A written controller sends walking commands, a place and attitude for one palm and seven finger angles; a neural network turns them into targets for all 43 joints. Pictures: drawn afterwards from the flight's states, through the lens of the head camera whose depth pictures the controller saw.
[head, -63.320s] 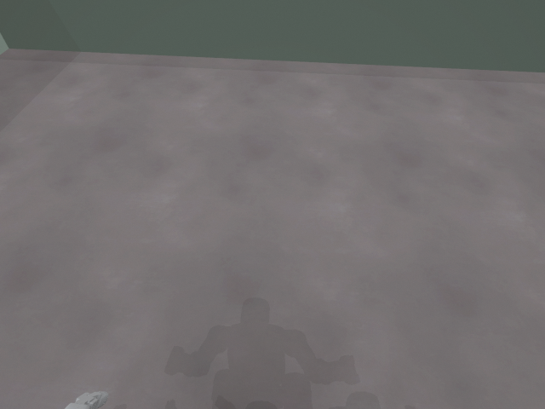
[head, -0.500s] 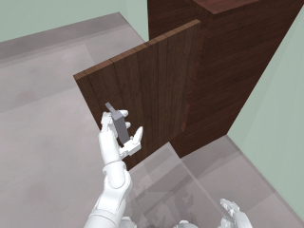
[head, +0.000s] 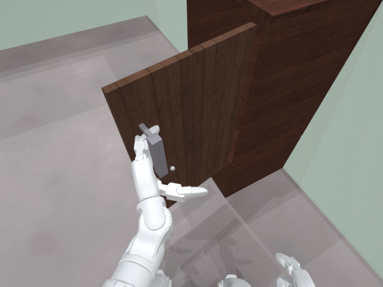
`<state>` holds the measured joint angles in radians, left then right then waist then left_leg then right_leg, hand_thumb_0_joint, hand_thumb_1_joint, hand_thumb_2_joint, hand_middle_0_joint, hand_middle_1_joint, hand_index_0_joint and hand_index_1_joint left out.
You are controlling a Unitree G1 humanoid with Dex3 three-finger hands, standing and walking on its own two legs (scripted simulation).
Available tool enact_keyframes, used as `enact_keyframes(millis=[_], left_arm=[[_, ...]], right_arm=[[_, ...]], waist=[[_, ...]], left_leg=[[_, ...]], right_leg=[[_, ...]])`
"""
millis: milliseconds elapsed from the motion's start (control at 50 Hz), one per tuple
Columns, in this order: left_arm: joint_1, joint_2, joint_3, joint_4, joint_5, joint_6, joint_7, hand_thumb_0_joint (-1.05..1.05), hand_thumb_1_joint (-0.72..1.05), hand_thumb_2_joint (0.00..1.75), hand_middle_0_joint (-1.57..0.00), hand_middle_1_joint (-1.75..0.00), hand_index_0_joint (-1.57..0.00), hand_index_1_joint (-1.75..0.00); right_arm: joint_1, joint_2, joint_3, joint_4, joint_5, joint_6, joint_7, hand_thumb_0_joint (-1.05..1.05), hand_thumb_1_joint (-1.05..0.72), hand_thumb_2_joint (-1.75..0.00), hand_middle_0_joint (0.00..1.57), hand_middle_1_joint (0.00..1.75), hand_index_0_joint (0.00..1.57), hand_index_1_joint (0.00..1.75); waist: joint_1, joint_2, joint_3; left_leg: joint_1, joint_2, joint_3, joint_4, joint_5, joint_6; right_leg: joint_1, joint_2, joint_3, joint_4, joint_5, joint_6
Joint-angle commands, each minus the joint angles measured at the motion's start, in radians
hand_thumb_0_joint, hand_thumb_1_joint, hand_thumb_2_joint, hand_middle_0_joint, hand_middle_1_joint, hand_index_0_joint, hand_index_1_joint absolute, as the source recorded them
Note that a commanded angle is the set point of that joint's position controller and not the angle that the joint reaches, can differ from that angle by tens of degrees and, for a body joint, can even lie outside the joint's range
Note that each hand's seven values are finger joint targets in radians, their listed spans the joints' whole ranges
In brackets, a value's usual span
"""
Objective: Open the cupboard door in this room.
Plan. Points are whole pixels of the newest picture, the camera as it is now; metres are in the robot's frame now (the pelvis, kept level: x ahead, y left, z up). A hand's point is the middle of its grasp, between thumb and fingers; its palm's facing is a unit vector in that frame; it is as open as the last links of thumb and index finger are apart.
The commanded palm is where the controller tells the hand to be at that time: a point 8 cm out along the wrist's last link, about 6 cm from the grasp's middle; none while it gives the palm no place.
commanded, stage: open thumb and fingers to let go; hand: left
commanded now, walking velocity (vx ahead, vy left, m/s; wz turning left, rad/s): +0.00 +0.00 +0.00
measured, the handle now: (153, 150) +0.39 +0.10 +0.05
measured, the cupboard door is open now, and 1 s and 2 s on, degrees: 100 100 100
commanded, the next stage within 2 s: slide the hand sideways off the handle in 0.02 s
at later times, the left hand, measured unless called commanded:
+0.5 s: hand (161, 182) +0.31 +0.07 +0.06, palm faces -0.13 -0.99 +0.04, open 16.4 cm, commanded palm +0.28 +0.12 +0.05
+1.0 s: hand (151, 209) +0.26 +0.09 +0.05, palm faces -0.15 -0.99 -0.01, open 16.5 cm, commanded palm +0.24 +0.15 +0.05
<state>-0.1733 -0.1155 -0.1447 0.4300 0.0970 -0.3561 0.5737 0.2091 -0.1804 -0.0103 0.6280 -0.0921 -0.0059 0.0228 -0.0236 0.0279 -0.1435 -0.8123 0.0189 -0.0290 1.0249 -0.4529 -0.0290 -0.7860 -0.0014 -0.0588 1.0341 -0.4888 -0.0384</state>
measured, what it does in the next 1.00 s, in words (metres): stands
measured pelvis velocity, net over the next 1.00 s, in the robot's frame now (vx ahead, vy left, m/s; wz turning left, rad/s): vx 0.01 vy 0.02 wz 0.00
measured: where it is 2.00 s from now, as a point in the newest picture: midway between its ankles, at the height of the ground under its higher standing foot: outside the picture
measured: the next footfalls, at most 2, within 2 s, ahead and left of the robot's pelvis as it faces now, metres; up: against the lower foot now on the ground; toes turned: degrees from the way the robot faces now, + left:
none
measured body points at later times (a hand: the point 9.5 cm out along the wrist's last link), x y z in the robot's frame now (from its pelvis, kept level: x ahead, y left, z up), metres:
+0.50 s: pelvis -0.01 +0.02 +0.00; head +0.04 +0.02 +0.45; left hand +0.31 +0.13 +0.06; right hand +0.14 -0.21 -0.10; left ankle +0.03 +0.14 -0.67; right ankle +0.01 -0.10 -0.67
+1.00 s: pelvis +0.01 +0.02 -0.01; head +0.07 +0.01 +0.44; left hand +0.26 +0.14 +0.05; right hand +0.20 -0.19 -0.09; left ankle +0.03 +0.14 -0.67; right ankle +0.01 -0.10 -0.67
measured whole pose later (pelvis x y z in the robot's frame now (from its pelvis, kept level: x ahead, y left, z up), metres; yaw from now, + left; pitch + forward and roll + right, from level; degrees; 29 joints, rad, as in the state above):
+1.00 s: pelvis +0.01 +0.02 -0.01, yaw +0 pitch +14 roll -1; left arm 0.28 0.08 -0.19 -0.08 -0.03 -0.29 -0.01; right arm 0.23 -0.20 0.03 0.43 -0.01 -0.04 0.00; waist 0.00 0.03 -0.13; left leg -0.83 0.00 -0.02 1.11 -0.52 0.00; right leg -0.79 -0.02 -0.05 1.10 -0.55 -0.01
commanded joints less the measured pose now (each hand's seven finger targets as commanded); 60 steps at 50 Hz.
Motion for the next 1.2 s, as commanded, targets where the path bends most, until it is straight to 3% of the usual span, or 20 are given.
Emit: enact_keyframes(millis=[0,100,120,140,180,200,220,260,280,320,400,460,540,600,660,820,940,1060,1160,1180], left_arm=[[-0.332,-0.056,-0.036,-0.184,0.02,-0.057,0.014,0.0,-0.5,0.3,-0.15,-0.3,-0.15,-0.3],[-0.348,-0.046,-0.017,-0.155,0.004,-0.06,0.019,0.0,-0.5,0.3,-0.15,-0.3,-0.15,-0.3],[-0.329,0.043,-0.212,-0.158,0.128,-0.088,-0.187,0.0,-0.5,0.3,-0.15,-0.3,-0.15,-0.3],[-0.398,0.104,-0.147,-0.213,0.09,-0.128,-0.296,0.0,-0.5,0.3,-0.15,-0.3,-0.15,-0.3],[-0.428,0.127,-0.164,-0.262,0.037,-0.156,-0.461,0.0,-0.5,0.3,-0.15,-0.3,-0.15,-0.3],[-0.387,0.117,-0.178,-0.234,-0.005,-0.146,-0.542,0.0,-0.5,0.3,-0.15,-0.3,-0.15,-0.3],[-0.376,0.09,-0.186,-0.234,-0.074,-0.127,-0.607,0.0,-0.5,0.3,-0.15,-0.3,-0.15,-0.3],[-0.354,0.051,-0.151,-0.22,-0.197,-0.082,-0.658,0.0,-0.5,0.3,-0.15,-0.3,-0.15,-0.3],[-0.32,0.053,-0.119,-0.214,-0.23,-0.066,-0.656,0.0,-0.5,0.3,-0.15,-0.3,-0.15,-0.3],[-0.25,0.058,-0.087,-0.239,-0.243,-0.052,-0.626,0.0,-0.5,0.3,-0.15,-0.3,-0.15,-0.3],[-0.108,0.093,-0.067,-0.329,-0.178,-0.072,-0.563,0.0,-0.5,0.3,-0.15,-0.3,-0.15,-0.3],[0.005,0.123,-0.073,-0.378,-0.136,-0.079,-0.55,0.0,-0.5,0.3,-0.15,-0.3,-0.15,-0.3],[0.052,0.121,-0.1,-0.483,-0.101,-0.07,-0.54,0.0,-0.5,0.3,-0.15,-0.3,-0.15,-0.3],[0.118,0.132,-0.096,-0.524,-0.102,-0.043,-0.544,0.0,-0.5,0.3,-0.15,-0.3,-0.15,-0.3],[0.207,0.134,-0.1,-0.587,-0.112,-0.019,-0.554,0.0,-0.5,0.3,-0.15,-0.3,-0.15,-0.3],[0.294,0.165,-0.085,-0.678,-0.104,-0.001,-0.565,0.0,-0.5,0.3,-0.15,-0.3,-0.15,-0.3],[0.379,0.22,-0.015,-0.762,-0.14,-0.001,-0.587,0.0,-0.5,0.3,-0.15,-0.3,-0.15,-0.3],[0.469,0.251,0.019,-0.801,-0.171,-0.014,-0.617,0.0,-0.5,0.3,-0.15,-0.3,-0.15,-0.3],[0.523,0.304,0.078,-0.787,-0.199,-0.024,-0.662,0.0,-0.5,0.3,-0.15,-0.3,-0.15,-0.3],[0.525,0.299,0.077,-0.789,-0.206,-0.024,-0.673,0.0,-0.5,0.3,-0.15,-0.3,-0.15,-0.3]], right_arm=[[-0.052,-0.096,-0.03,-0.132,0.008,-0.043,-0.007,0.0,-0.9,-0.9,0.2,0.3,0.2,0.3],[-0.053,-0.099,-0.029,-0.125,0.007,-0.045,-0.009,0.0,-0.9,-0.9,0.2,0.3,0.2,0.3],[0.001,-0.128,-0.027,-0.104,0.014,-0.039,-0.011,0.0,-0.9,-0.9,0.2,0.3,0.2,0.3],[0.01,-0.13,-0.033,-0.136,0.025,-0.042,-0.017,0.0,-0.9,-0.9,0.2,0.3,0.2,0.3],[0.015,-0.133,-0.031,-0.158,0.045,-0.047,-0.027,0.0,-0.9,-0.9,0.2,0.3,0.2,0.3],[0.015,-0.138,-0.029,-0.171,0.06,-0.053,-0.032,0.0,-0.9,-0.9,0.2,0.3,0.2,0.3],[0.007,-0.141,-0.021,-0.19,0.076,-0.06,-0.036,0.0,-0.9,-0.9,0.2,0.3,0.2,0.3],[-0.005,-0.146,-0.012,-0.205,0.098,-0.074,-0.043,0.0,-0.9,-0.9,0.2,0.3,0.2,0.3],[-0.005,-0.148,-0.014,-0.206,0.102,-0.079,-0.044,0.0,-0.9,-0.9,0.2,0.3,0.2,0.3],[0.001,-0.153,-0.019,-0.219,0.104,-0.085,-0.036,0.0,-0.9,-0.9,0.2,0.3,0.2,0.3],[0.009,-0.15,-0.028,-0.247,0.092,-0.088,-0.006,0.0,-0.9,-0.9,0.2,0.3,0.2,0.3],[0.005,-0.152,-0.03,-0.273,0.088,-0.082,0.009,0.0,-0.9,-0.9,0.2,0.3,0.2,0.3],[-0.004,-0.144,-0.028,-0.3,0.087,-0.075,0.012,0.0,-0.9,-0.9,0.2,0.3,0.2,0.3],[-0.003,-0.144,-0.025,-0.317,0.087,-0.07,0.005,0.0,-0.9,-0.9,0.2,0.3,0.2,0.3],[-0.003,-0.14,-0.023,-0.336,0.091,-0.071,0.0,0.0,-0.9,-0.9,0.2,0.3,0.2,0.3],[0.005,-0.135,-0.017,-0.351,0.085,-0.08,-0.018,0.0,-0.9,-0.9,0.2,0.3,0.2,0.3],[0.004,-0.132,-0.017,-0.36,0.087,-0.09,-0.03,0.0,-0.9,-0.9,0.2,0.3,0.2,0.3],[0.004,-0.134,-0.015,-0.363,0.09,-0.102,-0.036,0.0,-0.9,-0.9,0.2,0.3,0.2,0.3],[0.009,-0.146,-0.018,-0.36,0.09,-0.113,-0.044,0.0,-0.9,-0.9,0.2,0.3,0.2,0.3],[0.002,-0.145,-0.018,-0.364,0.092,-0.116,-0.045,0.0,-0.9,-0.9,0.2,0.3,0.2,0.3]], waist=[[-0.035,-0.087,-0.249],[-0.031,-0.1,-0.266],[-0.112,-0.134,-0.215],[-0.087,-0.087,-0.268],[-0.085,-0.024,-0.322],[-0.085,-0.025,-0.303],[-0.085,-0.012,-0.287],[-0.075,-0.051,-0.249],[-0.064,-0.055,-0.234],[-0.042,-0.085,-0.235],[-0.008,-0.066,-0.274],[-0.001,-0.074,-0.241],[-0.007,-0.015,-0.224],[-0.007,-0.049,-0.222],[0.001,-0.022,-0.231],[-0.014,-0.054,-0.201],[0.006,-0.038,-0.259],[-0.002,-0.043,-0.229],[-0.005,-0.072,-0.197],[-0.004,-0.054,-0.19]], left_leg=[[0.149,-0.029,0.027,-0.115,0.143,0.037],[0.145,-0.03,0.023,-0.119,0.132,0.036],[0.163,-0.029,0.024,-0.093,0.128,0.055],[0.157,-0.036,0.02,-0.086,0.141,0.06],[0.203,-0.039,0.018,-0.083,0.148,0.062],[0.218,-0.038,0.013,-0.093,0.139,0.061],[0.228,-0.039,0.009,-0.107,0.123,0.06],[0.225,-0.036,-0.001,-0.133,0.089,0.055],[0.222,-0.034,-0.003,-0.139,0.087,0.051],[0.225,-0.032,-0.009,-0.151,0.105,0.046],[0.229,-0.028,-0.003,-0.138,0.184,0.043],[0.201,-0.023,-0.001,-0.131,0.189,0.044],[0.209,-0.019,-0.004,-0.126,0.175,0.04],[0.202,-0.019,-0.007,-0.123,0.182,0.041],[0.219,-0.017,-0.01,-0.119,0.239,0.038],[0.186,-0.022,-0.013,-0.083,0.221,0.037],[0.18,-0.032,-0.002,-0.059,0.263,0.038],[0.15,-0.034,0.002,-0.039,0.266,0.042],[0.092,-0.039,0.009,-0.019,0.195,0.043],[0.083,-0.042,0.015,-0.016,0.176,0.043]], right_leg=[[0.141,-0.002,0.029,-0.203,0.206,0.013],[0.143,0.001,0.026,-0.202,0.183,0.012],[0.102,-0.001,0.047,-0.191,0.25,0.01],[0.123,-0.012,0.052,-0.177,0.282,0.004],[0.131,-0.011,0.06,-0.165,0.291,0.001],[0.125,-0.006,0.057,-0.17,0.275,-0.001],[0.121,-0.002,0.049,-0.182,0.25,-0.001],[0.118,0.007,0.035,-0.208,0.179,0.003],[0.111,0.008,0.025,-0.21,0.164,0.006],[0.113,0.01,0.004,-0.194,0.167,0.007],[0.127,0.008,-0.001,-0.147,0.233,0.001],[0.125,0.009,0.004,-0.134,0.237,-0.001],[0.092,0.008,0.002,-0.117,0.212,-0.003],[0.108,0.01,0.001,-0.117,0.227,-0.001],[0.121,0.011,-0.002,-0.107,0.267,-0.002],[0.091,0.01,-0.003,-0.088,0.274,0.005],[0.138,0.008,0.007,-0.076,0.335,0.005],[0.143,0.012,0.015,-0.076,0.36,0.008],[0.136,0.012,0.034,-0.089,0.306,0.014],[0.128,0.008,0.04,-0.096,0.286,0.017]])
